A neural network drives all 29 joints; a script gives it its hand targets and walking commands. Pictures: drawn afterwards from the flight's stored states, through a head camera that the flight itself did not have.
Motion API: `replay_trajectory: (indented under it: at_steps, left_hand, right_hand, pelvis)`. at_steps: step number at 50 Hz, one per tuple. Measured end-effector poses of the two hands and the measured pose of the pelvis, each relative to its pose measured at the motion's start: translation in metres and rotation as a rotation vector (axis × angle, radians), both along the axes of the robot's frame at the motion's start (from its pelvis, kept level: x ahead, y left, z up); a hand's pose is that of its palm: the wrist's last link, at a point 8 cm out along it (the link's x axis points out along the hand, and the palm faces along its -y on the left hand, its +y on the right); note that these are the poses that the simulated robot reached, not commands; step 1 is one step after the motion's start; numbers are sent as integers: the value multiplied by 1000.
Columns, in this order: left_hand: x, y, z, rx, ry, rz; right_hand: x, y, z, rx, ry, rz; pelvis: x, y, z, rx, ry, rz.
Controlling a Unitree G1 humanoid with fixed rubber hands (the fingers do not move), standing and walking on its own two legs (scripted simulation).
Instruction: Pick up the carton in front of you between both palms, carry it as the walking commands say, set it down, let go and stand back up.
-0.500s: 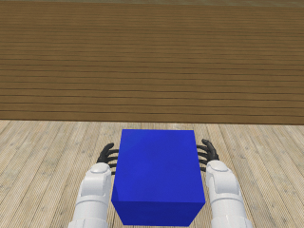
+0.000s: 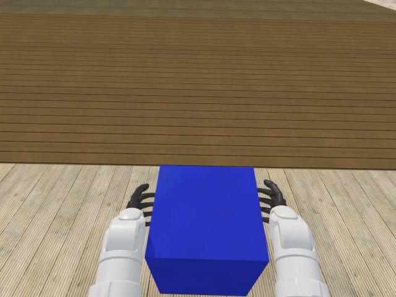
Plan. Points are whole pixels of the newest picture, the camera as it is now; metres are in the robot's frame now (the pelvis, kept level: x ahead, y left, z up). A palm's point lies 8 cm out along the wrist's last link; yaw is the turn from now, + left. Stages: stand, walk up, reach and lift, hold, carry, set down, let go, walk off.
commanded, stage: hold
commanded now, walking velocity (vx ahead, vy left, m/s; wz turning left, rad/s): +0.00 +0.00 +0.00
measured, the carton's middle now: (204, 233) +0.30 +0.00 -0.04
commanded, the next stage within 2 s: carry in 1.02 s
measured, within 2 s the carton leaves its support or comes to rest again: neither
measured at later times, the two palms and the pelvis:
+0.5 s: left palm (134, 215) +0.29 +0.15 +0.05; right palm (277, 212) +0.29 -0.15 +0.06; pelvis +0.00 +0.00 +0.00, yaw +0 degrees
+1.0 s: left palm (134, 216) +0.28 +0.15 +0.05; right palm (277, 213) +0.29 -0.15 +0.05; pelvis +0.00 +0.00 +0.00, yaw +0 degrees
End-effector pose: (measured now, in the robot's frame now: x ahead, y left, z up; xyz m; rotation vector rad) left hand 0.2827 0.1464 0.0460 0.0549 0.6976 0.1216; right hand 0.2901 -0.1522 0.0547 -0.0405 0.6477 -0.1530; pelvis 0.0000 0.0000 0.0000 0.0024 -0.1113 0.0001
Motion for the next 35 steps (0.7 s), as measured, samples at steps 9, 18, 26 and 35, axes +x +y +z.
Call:
replay_trajectory:
  at_steps: [9,18,26,35]
  left_hand:
    - [0,0,1,-2,-5,4]
    - [3,0,2,-3,-8,4]
    - [3,0,2,-1,-6,2]
    - [3,0,1,1,-4,1]
  right_hand:
    - [0,1,1,1,-4,-9]
    - [2,0,1,4,-5,-11]
    - [3,0,1,3,-2,-4]
    - [3,0,0,1,1,2]
  pelvis:
    - [-5,1,-1,0,1,0]
    - [-3,1,-1,0,4,-1]
    - [0,1,0,0,4,-1]
    - [3,0,0,0,3,0]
